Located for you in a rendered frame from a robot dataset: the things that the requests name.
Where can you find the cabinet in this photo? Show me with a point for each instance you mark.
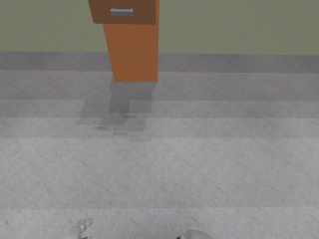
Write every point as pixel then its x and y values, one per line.
pixel 134 50

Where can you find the left robot hand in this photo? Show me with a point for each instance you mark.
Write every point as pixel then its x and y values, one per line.
pixel 79 227

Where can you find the handle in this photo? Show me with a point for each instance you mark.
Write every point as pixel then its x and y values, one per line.
pixel 122 12

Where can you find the drawer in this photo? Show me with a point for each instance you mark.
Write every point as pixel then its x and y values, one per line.
pixel 144 11

